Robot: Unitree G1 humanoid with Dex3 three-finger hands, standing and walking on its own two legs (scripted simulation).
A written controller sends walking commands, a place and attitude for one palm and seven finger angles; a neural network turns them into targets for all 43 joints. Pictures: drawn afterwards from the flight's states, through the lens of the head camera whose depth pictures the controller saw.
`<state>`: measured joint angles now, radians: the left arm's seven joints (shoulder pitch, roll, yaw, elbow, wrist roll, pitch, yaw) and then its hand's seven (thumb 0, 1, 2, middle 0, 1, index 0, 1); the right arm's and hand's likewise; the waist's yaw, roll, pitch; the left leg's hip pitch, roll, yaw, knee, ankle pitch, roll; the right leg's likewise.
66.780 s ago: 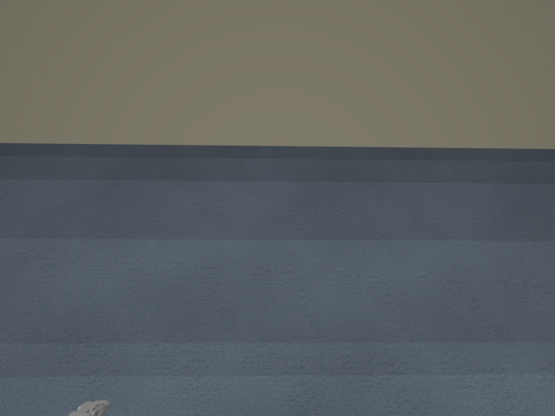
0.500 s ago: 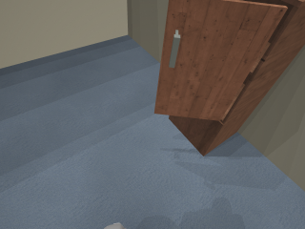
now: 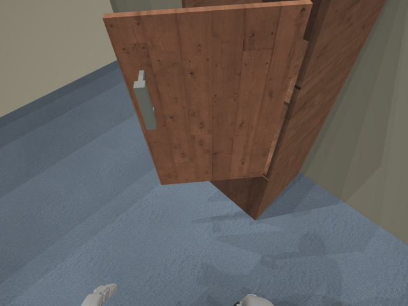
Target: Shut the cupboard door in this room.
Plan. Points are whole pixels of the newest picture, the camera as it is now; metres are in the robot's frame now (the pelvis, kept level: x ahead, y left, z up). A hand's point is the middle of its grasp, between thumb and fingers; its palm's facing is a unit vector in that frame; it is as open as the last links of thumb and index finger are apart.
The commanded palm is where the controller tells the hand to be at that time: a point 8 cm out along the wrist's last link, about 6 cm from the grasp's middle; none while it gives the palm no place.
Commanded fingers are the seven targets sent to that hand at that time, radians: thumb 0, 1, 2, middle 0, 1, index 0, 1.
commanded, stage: come to a stop and stand still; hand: left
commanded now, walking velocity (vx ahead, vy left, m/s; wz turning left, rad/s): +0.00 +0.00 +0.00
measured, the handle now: (146, 100) +0.52 +0.13 +0.10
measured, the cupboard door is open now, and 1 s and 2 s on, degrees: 50 50 50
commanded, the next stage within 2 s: look again from close up in 1.36 s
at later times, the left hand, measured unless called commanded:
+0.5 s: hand out of the picture +0.07 +0.18 -0.16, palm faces +0.11 -0.97 -0.23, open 7.4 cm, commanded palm none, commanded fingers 0.00 0.90 0.90 -0.20 -0.30 -0.20 -0.30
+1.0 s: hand out of the picture +0.08 +0.20 -0.15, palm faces +0.00 -0.97 -0.23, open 7.4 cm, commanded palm none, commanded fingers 0.00 0.90 0.90 -0.20 -0.30 -0.20 -0.30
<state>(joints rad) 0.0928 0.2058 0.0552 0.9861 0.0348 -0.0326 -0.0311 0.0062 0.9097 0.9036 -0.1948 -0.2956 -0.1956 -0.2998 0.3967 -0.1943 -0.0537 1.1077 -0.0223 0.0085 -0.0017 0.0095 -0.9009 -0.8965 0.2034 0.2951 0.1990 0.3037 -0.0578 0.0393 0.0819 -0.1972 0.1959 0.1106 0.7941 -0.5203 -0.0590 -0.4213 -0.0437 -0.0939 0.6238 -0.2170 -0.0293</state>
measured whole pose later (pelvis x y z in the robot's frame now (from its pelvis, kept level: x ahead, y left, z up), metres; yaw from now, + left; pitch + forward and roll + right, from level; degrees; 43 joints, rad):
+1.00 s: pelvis +0.04 +0.02 +0.02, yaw +1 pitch -1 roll +0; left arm 0.24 0.17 -0.01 1.06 0.02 -0.03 0.05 0.01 0.91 0.90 -0.20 -0.30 -0.20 -0.30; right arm 0.27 -0.21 -0.01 1.05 -0.01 -0.01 -0.02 0.01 -0.91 -0.90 0.20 0.29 0.20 0.30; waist -0.02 0.02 0.04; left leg -0.23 0.01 0.06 0.49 -0.24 0.01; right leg -0.18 0.01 0.02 0.49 -0.28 0.00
